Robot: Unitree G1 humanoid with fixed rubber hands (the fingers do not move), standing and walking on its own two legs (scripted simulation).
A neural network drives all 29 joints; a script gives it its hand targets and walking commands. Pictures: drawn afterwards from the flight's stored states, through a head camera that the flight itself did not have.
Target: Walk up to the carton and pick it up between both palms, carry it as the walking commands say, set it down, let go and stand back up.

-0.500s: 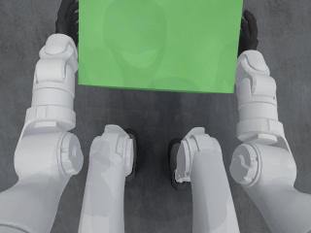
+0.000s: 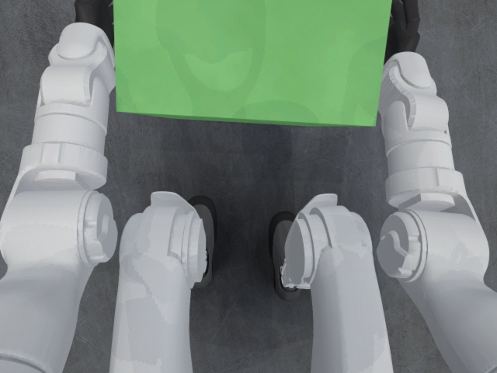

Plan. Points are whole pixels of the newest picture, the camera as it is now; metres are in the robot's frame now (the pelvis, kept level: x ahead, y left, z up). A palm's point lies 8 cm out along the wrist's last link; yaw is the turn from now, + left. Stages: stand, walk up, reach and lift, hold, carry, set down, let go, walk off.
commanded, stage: set down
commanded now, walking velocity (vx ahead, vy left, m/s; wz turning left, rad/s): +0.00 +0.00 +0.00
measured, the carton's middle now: (248, 65) +0.51 +0.02 -0.21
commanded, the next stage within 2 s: none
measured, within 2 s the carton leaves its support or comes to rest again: rests again in 0.42 s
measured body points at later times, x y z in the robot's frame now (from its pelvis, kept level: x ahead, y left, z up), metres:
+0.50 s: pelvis +0.00 +0.00 -0.01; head +0.34 +0.03 +0.28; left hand +0.53 +0.22 -0.16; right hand +0.53 -0.17 -0.15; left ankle +0.13 +0.10 -0.35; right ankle +0.10 -0.10 -0.35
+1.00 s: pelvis -0.01 +0.00 -0.02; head +0.33 +0.02 +0.27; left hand +0.54 +0.21 -0.16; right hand +0.53 -0.17 -0.16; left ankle +0.13 +0.10 -0.35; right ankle +0.10 -0.10 -0.35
